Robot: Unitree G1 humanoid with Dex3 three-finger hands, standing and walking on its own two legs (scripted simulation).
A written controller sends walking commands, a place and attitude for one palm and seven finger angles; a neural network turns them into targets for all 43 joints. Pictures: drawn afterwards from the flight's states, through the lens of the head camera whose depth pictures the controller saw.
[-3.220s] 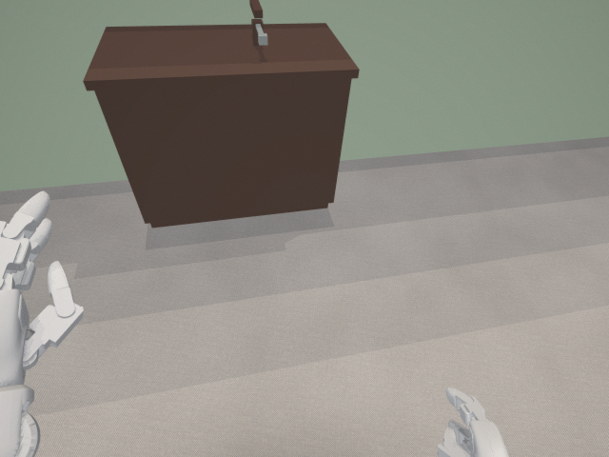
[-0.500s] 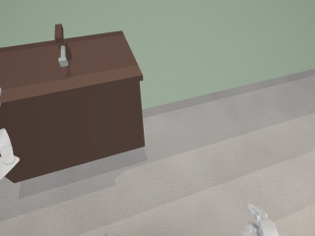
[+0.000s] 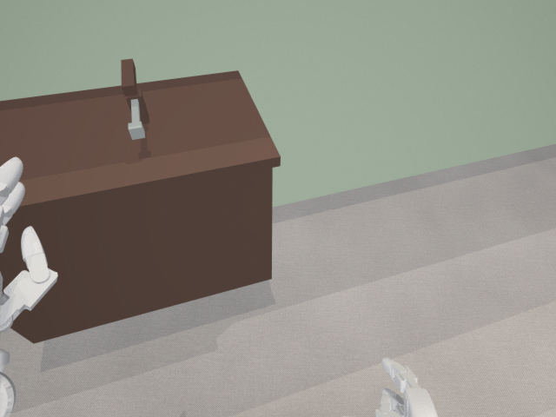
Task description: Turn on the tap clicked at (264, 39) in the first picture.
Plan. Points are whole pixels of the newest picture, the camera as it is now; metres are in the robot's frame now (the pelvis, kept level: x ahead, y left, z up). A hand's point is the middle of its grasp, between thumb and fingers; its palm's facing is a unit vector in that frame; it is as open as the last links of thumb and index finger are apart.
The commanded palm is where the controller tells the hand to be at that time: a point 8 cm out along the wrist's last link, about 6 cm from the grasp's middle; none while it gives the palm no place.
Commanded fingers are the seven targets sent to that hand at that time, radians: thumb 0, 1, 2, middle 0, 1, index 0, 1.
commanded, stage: take the last steps up to it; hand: left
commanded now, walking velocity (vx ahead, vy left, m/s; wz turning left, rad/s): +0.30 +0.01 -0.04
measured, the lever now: (136, 130) +0.66 +0.37 +0.02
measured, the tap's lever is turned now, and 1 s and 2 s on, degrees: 0 0 0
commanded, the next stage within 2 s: come to a stop and stand still in 0.96 s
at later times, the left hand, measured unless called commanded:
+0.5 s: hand (119, 189) +0.33 +0.22 +0.18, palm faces +0.41 -0.81 -0.42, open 7.4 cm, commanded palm +0.29 +0.27 +0.17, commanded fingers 0.00 0.90 0.90 -0.20 -0.30 -0.20 -0.30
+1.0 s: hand (155, 153) +0.42 +0.21 +0.16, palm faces +0.43 -0.79 -0.45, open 7.4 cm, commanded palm +0.37 +0.25 +0.17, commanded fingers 0.00 0.90 0.90 -0.20 -0.30 -0.20 -0.30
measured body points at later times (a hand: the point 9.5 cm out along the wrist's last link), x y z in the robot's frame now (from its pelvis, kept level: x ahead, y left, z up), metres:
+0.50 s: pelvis +0.12 -0.01 -0.02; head +0.13 +0.00 +0.43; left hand +0.30 +0.27 +0.20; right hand +0.27 -0.28 -0.09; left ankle +0.18 +0.12 -0.75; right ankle +0.09 -0.12 -0.74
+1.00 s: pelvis +0.21 -0.03 -0.01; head +0.23 -0.05 +0.44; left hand +0.40 +0.25 +0.19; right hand +0.36 -0.27 -0.11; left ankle +0.21 +0.10 -0.69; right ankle +0.20 -0.12 -0.74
